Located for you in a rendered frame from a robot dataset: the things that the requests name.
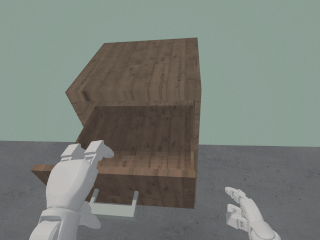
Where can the cabinet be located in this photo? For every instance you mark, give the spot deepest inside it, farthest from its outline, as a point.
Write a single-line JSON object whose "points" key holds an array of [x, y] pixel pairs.
{"points": [[164, 72]]}

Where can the robot right hand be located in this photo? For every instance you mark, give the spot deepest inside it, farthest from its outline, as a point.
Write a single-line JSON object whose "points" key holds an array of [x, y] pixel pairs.
{"points": [[240, 218]]}

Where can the robot right forearm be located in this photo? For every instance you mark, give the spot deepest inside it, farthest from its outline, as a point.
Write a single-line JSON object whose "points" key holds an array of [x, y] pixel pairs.
{"points": [[260, 230]]}

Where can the drawer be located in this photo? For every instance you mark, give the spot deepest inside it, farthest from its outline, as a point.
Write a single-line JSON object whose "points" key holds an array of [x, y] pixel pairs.
{"points": [[153, 149]]}

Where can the handle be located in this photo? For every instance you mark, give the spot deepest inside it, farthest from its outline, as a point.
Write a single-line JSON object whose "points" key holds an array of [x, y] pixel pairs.
{"points": [[113, 211]]}

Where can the robot left forearm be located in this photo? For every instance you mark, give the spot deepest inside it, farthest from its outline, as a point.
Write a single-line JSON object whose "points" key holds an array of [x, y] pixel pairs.
{"points": [[57, 224]]}

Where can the robot left hand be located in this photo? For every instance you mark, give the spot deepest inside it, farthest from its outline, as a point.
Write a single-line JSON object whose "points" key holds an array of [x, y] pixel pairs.
{"points": [[72, 179]]}

